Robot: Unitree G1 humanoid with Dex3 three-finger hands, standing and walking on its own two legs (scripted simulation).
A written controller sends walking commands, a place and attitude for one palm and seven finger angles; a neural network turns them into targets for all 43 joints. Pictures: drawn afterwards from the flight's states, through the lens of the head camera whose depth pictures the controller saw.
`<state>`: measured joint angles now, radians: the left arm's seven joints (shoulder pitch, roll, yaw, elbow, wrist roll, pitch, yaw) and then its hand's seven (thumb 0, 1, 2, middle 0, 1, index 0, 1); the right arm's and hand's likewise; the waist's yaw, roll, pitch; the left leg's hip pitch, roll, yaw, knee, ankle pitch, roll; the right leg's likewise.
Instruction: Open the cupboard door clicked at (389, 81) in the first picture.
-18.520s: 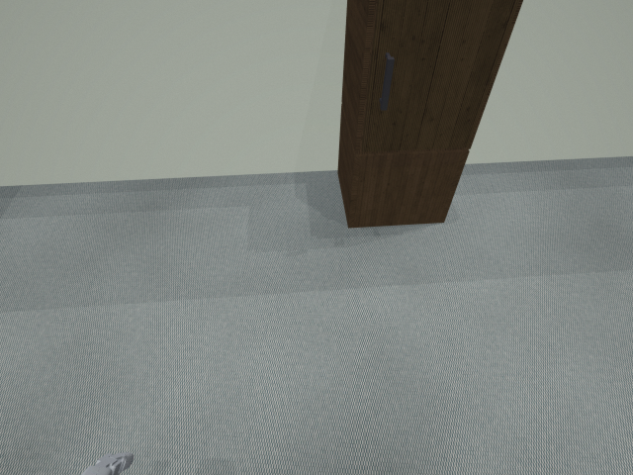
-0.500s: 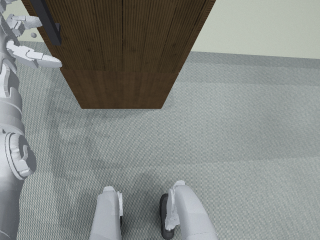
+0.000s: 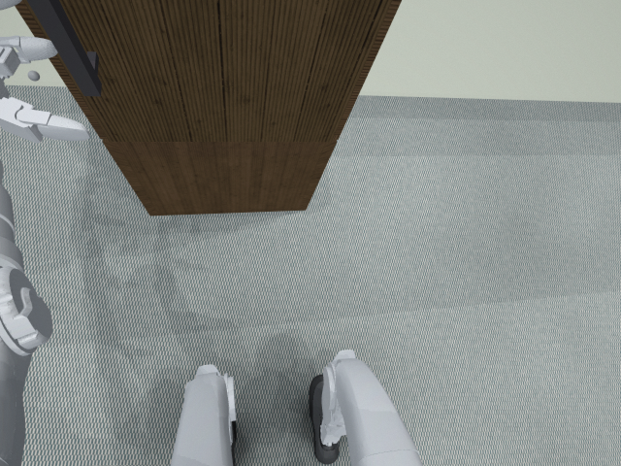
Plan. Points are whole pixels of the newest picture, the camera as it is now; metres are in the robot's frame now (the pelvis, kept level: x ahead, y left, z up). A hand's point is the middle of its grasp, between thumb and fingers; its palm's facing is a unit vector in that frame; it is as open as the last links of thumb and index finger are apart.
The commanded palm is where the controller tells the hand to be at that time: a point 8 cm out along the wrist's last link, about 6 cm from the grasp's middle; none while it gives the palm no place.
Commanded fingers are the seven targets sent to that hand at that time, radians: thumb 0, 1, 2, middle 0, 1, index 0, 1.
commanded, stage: move the hooked fingers beside the handle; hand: left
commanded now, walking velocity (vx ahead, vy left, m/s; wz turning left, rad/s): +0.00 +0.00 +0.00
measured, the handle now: (66, 24) +0.60 +0.24 +0.06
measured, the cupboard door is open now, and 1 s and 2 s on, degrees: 0 0 0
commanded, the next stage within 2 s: slide the fingers in behind the handle in 1.82 s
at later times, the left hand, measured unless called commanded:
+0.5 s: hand (22, 70) +0.54 +0.27 +0.05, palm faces +0.04 -1.00 -0.03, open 14.3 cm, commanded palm +0.53 +0.30 +0.05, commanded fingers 0.00 -0.50 0.30 -0.30 -1.20 -0.30 -1.20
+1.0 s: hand out of the picture +0.54 +0.30 +0.05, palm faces +0.04 -1.00 -0.03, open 14.0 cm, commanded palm +0.53 +0.32 +0.05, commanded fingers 0.00 -0.50 0.30 -0.30 -1.20 -0.30 -1.20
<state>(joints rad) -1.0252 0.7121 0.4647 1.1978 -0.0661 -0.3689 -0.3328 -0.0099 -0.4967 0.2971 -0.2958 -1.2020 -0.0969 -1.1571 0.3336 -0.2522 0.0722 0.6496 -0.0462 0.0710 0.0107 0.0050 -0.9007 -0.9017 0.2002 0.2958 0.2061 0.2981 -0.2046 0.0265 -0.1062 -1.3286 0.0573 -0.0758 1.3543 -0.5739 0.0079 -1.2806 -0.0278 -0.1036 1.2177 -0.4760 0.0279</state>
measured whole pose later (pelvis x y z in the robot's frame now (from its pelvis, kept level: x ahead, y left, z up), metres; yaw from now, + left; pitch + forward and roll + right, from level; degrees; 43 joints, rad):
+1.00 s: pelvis -0.01 +0.00 -0.02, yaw -2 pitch +32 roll -7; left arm -1.07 0.91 0.60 1.24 -0.03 -0.31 -0.50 -0.01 -0.50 0.30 -0.30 -1.20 -0.30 -1.20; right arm 0.32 -0.28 0.11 0.58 -0.02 0.08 -0.02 0.01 -0.90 -0.90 0.20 0.30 0.21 0.30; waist -0.24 0.03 -0.09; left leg -1.41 0.08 -0.07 1.43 -0.58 0.01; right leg -1.37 -0.01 -0.09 1.28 -0.47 0.03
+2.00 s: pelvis -0.01 +0.00 -0.02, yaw -2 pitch +33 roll -8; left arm -1.04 0.89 0.60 1.18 -0.04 -0.29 -0.51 -0.01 -0.50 0.30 -0.30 -1.20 -0.30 -1.20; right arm 0.32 -0.28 0.11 0.58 -0.02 0.08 -0.02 0.01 -0.90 -0.90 0.20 0.30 0.21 0.30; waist -0.24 0.03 -0.10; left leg -1.42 0.08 -0.07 1.43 -0.59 0.01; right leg -1.38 0.00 -0.09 1.28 -0.47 0.04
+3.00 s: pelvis +0.00 -0.01 +0.00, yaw -1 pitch +31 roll -6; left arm -0.99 0.68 0.51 1.16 -0.05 -0.35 -0.35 -0.01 -0.50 0.30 -0.30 -1.20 -0.30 -1.20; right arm 0.33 -0.26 0.07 0.61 -0.03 0.07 0.00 0.01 -0.90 -0.90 0.20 0.30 0.21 0.30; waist -0.22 0.04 -0.12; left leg -1.33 0.07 -0.05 1.37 -0.58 0.00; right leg -1.31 -0.01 -0.07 1.25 -0.47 0.03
